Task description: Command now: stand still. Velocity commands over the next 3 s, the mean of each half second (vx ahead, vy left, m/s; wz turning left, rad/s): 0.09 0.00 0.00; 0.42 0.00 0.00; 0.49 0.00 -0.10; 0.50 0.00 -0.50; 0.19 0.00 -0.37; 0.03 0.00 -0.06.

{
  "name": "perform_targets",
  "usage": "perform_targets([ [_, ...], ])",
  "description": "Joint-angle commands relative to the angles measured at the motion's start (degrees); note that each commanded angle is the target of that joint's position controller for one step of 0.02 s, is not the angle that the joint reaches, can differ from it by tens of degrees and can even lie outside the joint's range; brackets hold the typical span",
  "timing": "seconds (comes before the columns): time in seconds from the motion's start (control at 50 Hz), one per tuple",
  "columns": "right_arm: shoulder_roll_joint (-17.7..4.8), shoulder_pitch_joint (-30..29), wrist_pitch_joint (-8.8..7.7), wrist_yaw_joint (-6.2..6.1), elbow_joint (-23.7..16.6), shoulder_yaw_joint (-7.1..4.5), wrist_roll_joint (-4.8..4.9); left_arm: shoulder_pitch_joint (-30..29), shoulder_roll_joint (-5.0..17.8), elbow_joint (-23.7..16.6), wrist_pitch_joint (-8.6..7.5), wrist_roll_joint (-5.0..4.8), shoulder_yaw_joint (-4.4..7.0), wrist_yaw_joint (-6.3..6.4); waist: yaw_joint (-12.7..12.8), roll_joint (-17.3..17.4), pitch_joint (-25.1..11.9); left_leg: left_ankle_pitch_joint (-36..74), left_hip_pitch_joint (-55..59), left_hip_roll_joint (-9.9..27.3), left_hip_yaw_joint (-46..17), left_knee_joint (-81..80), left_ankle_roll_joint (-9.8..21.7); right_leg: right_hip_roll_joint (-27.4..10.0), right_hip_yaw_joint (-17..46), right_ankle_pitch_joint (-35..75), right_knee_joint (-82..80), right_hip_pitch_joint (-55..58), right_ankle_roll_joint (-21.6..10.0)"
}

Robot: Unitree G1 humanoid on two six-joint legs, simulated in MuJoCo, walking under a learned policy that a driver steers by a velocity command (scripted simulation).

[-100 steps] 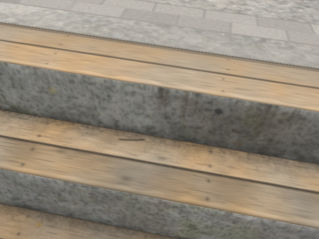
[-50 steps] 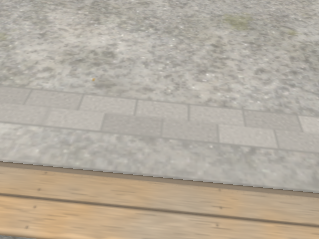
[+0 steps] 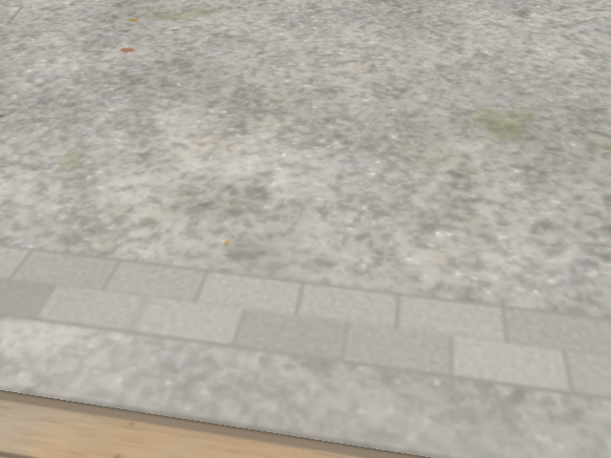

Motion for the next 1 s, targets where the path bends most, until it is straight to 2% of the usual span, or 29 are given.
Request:
perform_targets([
  [0.02,1.26,10.99,-0.41,-0.56,0.71,1.16,0.54,-9.69,-0.43,-2.81,-2.63,0.20,-0.77,-1.20,-6.22,-2.82,4.72,6.56,-2.47,-0.93,-1.48,7.91,-1.41,-8.05,18.55,-20.21,-24.67,-7.95,-4.11],
  [0.14,-0.20,18.58,3.25,-3.63,4.08,1.07,-0.36,-20.70,2.94,-8.38,-3.68,0.29,-1.07,-1.49,-7.76,-10.38,0.68,13.36,9.11,1.67,1.78,-13.38,-3.45,-9.15,11.55,-16.17,-20.96,-12.00,-2.90],
  [0.24,3.62,15.81,5.82,-3.41,5.95,2.49,-3.12,-13.83,1.68,-11.98,-2.29,-2.43,-0.62,1.36,1.79,-8.11,2.40,12.68,17.53,5.34,7.23,-64.18,1.67,-11.89,17.29,-11.77,-12.98,-7.12,-3.11],
  [0.28,4.49,14.48,6.39,-2.78,7.77,2.59,-2.03,-5.99,0.28,-10.91,-0.98,-3.10,-0.02,2.76,5.64,-4.44,2.27,4.98,19.33,5.07,5.51,-76.43,2.37,-10.93,16.92,-13.82,-4.20,-4.15,-3.50],
  [0.3,4.35,18.49,5.89,-2.38,9.70,2.60,-2.22,-5.99,-1.55,-10.49,-0.77,-3.50,0.20,3.09,4.12,0.01,0.68,0.50,22.76,5.23,2.66,-77.27,2.14,-7.86,13.58,-19.02,10.35,-7.66,-2.15],
  [0.32,4.09,23.73,4.52,-1.97,12.20,2.46,-4.38,-12.89,-8.17,-11.70,-1.19,-4.21,-1.07,1.78,0.23,12.97,2.54,5.13,22.84,11.82,-8.79,-79.04,2.33,-1.07,4.00,-13.88,38.12,-18.20,1.77],
  [0.34,5.76,16.03,3.62,-2.03,10.89,3.69,-4.86,-12.23,-13.23,-9.62,-2.68,-4.87,-2.12,-0.21,3.46,14.66,4.37,36.57,25.60,12.52,-4.87,-71.23,-4.64,0.40,3.65,-8.00,59.96,-27.18,3.28],
  [0.36,0.44,20.10,2.71,-1.29,11.10,2.17,-3.95,-7.06,-10.98,-7.45,-4.25,-4.85,-1.92,-1.70,4.07,14.47,-0.02,46.24,29.96,15.68,-6.78,-67.46,-4.28,-0.08,4.02,-8.84,69.31,-31.46,5.23],
  [0.38,-17.90,28.46,1.85,-0.51,12.53,-3.15,-2.88,-9.31,-11.49,-9.41,-4.89,-5.57,-3.83,-1.42,-0.69,22.51,2.95,4.67,24.18,33.32,-34.31,-88.79,13.95,-1.80,0.37,-7.34,75.61,-39.12,7.56],
  [0.4,-9.84,23.14,1.78,-2.58,8.49,-1.47,-1.95,-32.60,-9.18,-14.65,-5.20,-6.25,-4.00,0.18,-6.65,6.62,19.97,-27.64,22.45,32.28,-43.41,-95.97,13.94,-5.21,7.38,2.27,77.15,-53.84,8.80],
  [0.42,-2.34,21.82,2.24,-5.09,8.62,0.91,-3.24,-37.66,-7.35,-15.67,-4.86,-5.52,-3.71,0.61,-8.29,4.40,22.23,-31.64,25.59,26.31,-37.84,-94.84,8.77,-1.97,7.52,8.96,76.69,-57.27,7.63],
  [0.44,0.23,28.52,0.89,-6.34,9.73,1.52,-3.17,-39.29,-9.19,-17.23,-5.68,-3.00,-4.54,-0.44,-9.74,1.92,20.84,-29.83,33.37,24.89,-38.63,-91.35,6.87,-3.33,10.60,13.97,73.06,-62.04,7.05],
  [0.5,2.58,35.18,-0.68,-6.34,11.97,1.52,-2.14,-25.81,-9.34,-13.72,-8.58,-4.12,-5.24,-3.86,-8.03,5.19,10.93,-14.60,46.19,19.94,-24.96,-86.14,3.70,-1.76,8.23,24.00,72.99,-62.72,3.46],
  [0.54,4.25,32.10,-0.76,-5.56,12.03,2.06,-2.79,-26.30,-10.97,-16.13,-9.03,-4.16,-6.71,-5.35,-5.79,5.42,11.22,-8.38,38.14,17.66,-17.34,-87.25,3.89,-2.49,5.63,22.79,69.99,-59.73,2.04],
  [0.58,3.14,29.62,-0.78,-5.76,11.89,2.04,-1.49,-32.76,-11.96,-20.94,-8.52,-3.63,-8.63,-5.46,-4.90,5.06,12.80,-0.74,28.06,17.61,-13.63,-96.60,6.10,-6.02,-2.81,16.61,62.10,-52.00,2.38],
  [0.62,3.63,29.26,-0.41,-4.99,14.64,2.43,-0.28,-28.52,-12.17,-20.33,-7.93,-3.42,-8.97,-5.50,-2.59,4.97,7.51,13.66,27.35,15.83,-5.58,-97.74,6.89,-6.97,-7.35,19.43,55.58,-38.78,0.97],
  [0.64,3.09,19.36,-0.89,-4.06,12.40,2.95,1.01,-24.78,-9.60,-19.45,-8.46,-3.52,-7.99,-5.96,2.79,4.78,3.52,45.38,15.97,12.55,5.07,-97.22,5.06,-4.86,-12.31,18.64,38.68,-13.04,-1.97],
  [0.68,-4.78,25.51,-1.76,-3.79,14.07,1.55,1.48,-21.27,-5.00,-18.57,-8.78,-3.06,-5.51,-4.77,5.12,13.29,-8.55,102.56,21.39,14.61,4.98,-89.13,8.03,3.72,-14.61,6.24,27.82,12.81,-3.86],
  [0.7,-9.41,26.49,-2.35,-3.96,14.93,0.40,0.80,-13.97,-0.12,-16.42,-7.71,-3.52,-3.42,-4.39,8.61,18.53,-10.74,110.15,32.09,16.47,3.39,-82.34,9.71,5.06,-11.59,-2.93,15.84,14.37,-3.54],
  [0.72,-7.33,31.17,-2.74,-4.09,16.13,0.49,0.84,-12.55,0.99,-15.01,-6.94,-4.24,-2.57,-4.40,6.55,18.01,-11.64,111.04,33.53,15.85,3.48,-74.33,9.65,5.00,-6.58,-5.13,4.65,19.44,-4.86],
  [0.74,-3.20,37.67,-3.64,-3.50,16.74,1.25,0.35,-11.40,0.81,-13.67,-5.81,-3.98,-2.29,-4.06,2.62,8.72,-14.48,109.00,21.55,14.18,3.15,-65.98,7.02,0.26,6.71,-15.93,-1.18,29.53,-8.49],
  [0.76,-5.79,33.49,-5.68,-2.13,15.23,1.09,-0.14,1.24,4.99,-9.83,-3.97,-2.63,-0.61,-3.33,7.72,4.67,-20.56,94.36,21.05,13.36,1.39,-64.82,8.62,0.57,12.63,-18.72,-8.87,35.94,-8.54],
  [0.78,-4.25,22.71,-6.37,-0.71,12.06,1.30,-0.08,7.09,8.44,-4.10,-2.16,-1.32,1.18,-3.02,10.28,-5.59,-18.10,63.23,17.28,8.21,4.34,-51.93,8.46,-2.10,17.81,-13.83,-19.13,35.08,-8.68],
  [0.8,1.14,5.53,-7.55,1.20,6.48,2.38,-0.55,10.96,8.32,2.14,-0.95,1.28,1.11,-2.90,9.70,-13.85,-9.53,16.49,8.45,1.45,2.29,-20.58,7.66,-7.47,25.09,-0.32,-27.69,27.29,-11.09],
  [0.82,4.55,-6.50,-8.18,2.31,-1.34,2.20,1.03,1.99,-0.79,0.36,-0.46,4.82,-2.11,-3.17,6.21,-9.71,-3.00,4.24,-6.12,-2.80,-10.39,9.48,7.05,-9.50,30.97,-0.25,-33.70,17.38,-12.04],
  [0.84,8.44,-2.58,-7.95,3.08,-3.89,3.06,1.70,-1.96,-4.62,0.68,-1.88,4.41,-2.84,-3.62,1.87,-9.91,-0.02,-3.98,-15.78,-4.32,-14.56,23.38,7.58,-14.20,38.31,-16.14,-39.46,10.44,-12.91],
  [0.88,9.50,2.80,-7.05,4.28,-7.01,4.50,-0.64,-2.82,-5.56,5.32,-5.20,-0.91,-2.44,-4.33,-4.75,-3.06,7.97,0.37,-28.21,-2.04,-14.76,26.08,7.25,-13.36,33.63,-20.49,-39.72,8.49,-7.75],
  [0.94,6.26,9.90,-6.12,3.29,-5.51,5.43,-0.20,-6.27,-2.80,6.47,-6.38,0.38,-1.74,-5.09,-10.84,-0.54,7.05,7.14,-29.44,0.46,-10.97,23.26,3.49,-12.11,21.09,-11.39,-43.10,4.61,-5.41],
  [1.0,4.09,6.75,-4.41,-0.27,-5.43,5.37,0.05,-6.43,0.70,6.33,-7.32,1.04,-1.61,-5.09,-10.05,-4.08,6.21,12.36,-28.12,1.71,-6.03,23.04,-0.56,-12.70,14.63,-8.28,-46.13,-0.50,-7.98],
])
Next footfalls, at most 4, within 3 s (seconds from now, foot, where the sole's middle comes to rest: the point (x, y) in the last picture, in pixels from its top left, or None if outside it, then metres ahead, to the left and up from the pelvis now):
0.30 left None -0.06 0.15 -0.89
0.80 right None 0.16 -0.07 -0.69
1.28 left None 0.22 0.30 -0.69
1.74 right None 0.42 0.12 -0.48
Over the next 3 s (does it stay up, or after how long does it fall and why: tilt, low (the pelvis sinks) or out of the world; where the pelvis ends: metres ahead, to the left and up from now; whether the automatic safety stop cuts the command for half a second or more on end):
stays up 0.58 0.15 0.28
